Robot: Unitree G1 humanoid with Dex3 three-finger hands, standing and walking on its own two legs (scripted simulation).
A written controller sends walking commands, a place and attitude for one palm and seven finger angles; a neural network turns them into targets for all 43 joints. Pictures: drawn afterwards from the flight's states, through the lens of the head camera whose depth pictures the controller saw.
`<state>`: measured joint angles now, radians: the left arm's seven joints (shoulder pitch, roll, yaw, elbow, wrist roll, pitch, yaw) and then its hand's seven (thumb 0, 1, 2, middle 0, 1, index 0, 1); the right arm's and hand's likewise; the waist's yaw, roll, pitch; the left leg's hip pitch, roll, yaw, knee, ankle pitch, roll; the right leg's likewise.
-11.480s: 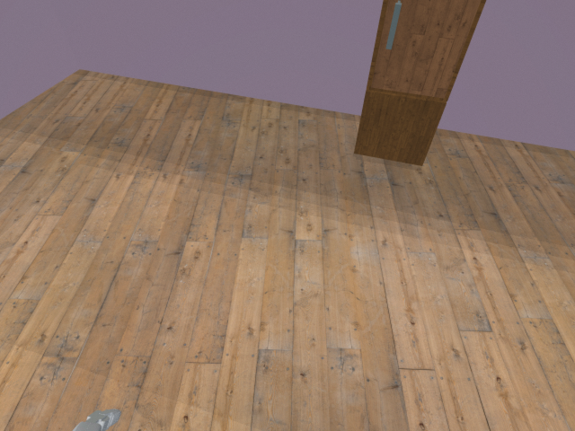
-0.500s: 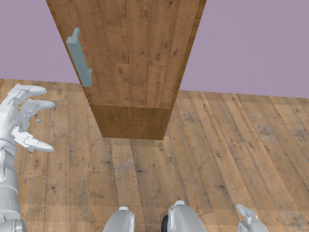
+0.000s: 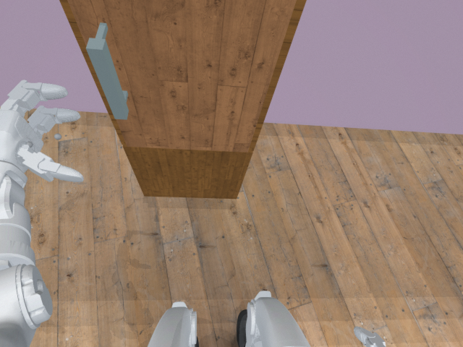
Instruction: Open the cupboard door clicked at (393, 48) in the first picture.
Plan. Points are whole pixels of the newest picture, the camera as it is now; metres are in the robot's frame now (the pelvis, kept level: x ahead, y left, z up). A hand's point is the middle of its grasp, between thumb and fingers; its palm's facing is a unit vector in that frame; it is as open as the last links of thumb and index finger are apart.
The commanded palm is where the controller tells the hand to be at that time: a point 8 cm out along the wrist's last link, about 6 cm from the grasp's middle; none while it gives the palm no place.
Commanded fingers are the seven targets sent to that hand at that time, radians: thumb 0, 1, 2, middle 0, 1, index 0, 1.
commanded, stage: move the hooked fingers beside the handle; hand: left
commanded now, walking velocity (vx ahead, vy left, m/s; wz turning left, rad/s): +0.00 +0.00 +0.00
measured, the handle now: (113, 75) +0.58 +0.22 +0.04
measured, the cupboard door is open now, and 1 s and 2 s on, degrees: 0 0 0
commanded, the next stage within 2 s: slide the fingers in behind the handle in 1.36 s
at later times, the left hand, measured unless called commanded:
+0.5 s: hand (67, 97) +0.52 +0.28 +0.05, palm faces +0.00 -1.00 -0.01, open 14.0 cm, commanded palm +0.52 +0.31 +0.04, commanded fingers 0.00 -0.50 0.30 -0.30 -1.20 -0.30 -1.20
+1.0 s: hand (67, 93) +0.53 +0.29 +0.04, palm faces -0.01 -1.00 -0.03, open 14.0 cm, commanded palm +0.53 +0.31 +0.04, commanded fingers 0.00 -0.50 0.30 -0.30 -1.20 -0.30 -1.20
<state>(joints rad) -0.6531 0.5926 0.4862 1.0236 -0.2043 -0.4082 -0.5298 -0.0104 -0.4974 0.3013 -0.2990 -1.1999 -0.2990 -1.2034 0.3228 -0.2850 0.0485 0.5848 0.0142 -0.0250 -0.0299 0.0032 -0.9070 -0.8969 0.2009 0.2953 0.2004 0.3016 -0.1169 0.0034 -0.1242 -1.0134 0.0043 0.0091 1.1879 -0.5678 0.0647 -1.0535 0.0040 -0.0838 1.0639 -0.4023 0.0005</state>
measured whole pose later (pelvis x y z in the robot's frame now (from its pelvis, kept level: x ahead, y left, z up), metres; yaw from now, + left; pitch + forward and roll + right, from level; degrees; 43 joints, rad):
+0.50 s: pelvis +0.00 +0.00 -0.02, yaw -2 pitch +28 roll -6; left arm -0.95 0.82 0.57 1.22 -0.11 -0.37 -0.53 -0.01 -0.50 0.30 -0.30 -1.20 -0.30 -1.20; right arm 0.36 -0.30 0.09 0.59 -0.01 0.06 -0.03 0.00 -0.91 -0.90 0.20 0.30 0.20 0.30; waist -0.22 0.02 -0.10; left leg -1.18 0.03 -0.01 1.27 -0.59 0.06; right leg -1.21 0.03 -0.11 1.12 -0.40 -0.01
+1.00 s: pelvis +0.01 +0.01 -0.02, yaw -2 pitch +30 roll -8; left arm -0.95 0.82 0.56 1.17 -0.07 -0.34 -0.50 -0.01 -0.50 0.30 -0.30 -1.20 -0.30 -1.20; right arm 0.38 -0.27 0.09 0.57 -0.02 0.10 0.00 0.00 -0.91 -0.90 0.20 0.30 0.20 0.30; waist -0.23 0.03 -0.11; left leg -1.19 0.03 -0.03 1.26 -0.59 0.07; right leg -1.20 0.03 -0.12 1.08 -0.40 0.01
